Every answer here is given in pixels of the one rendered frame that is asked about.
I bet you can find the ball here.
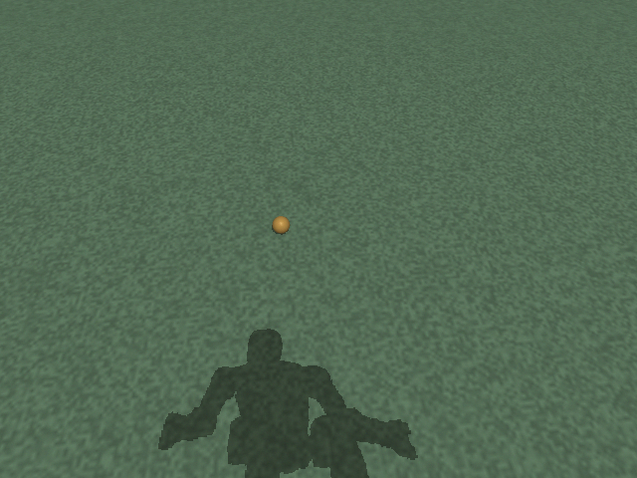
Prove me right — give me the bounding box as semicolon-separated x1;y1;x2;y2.
273;216;290;234

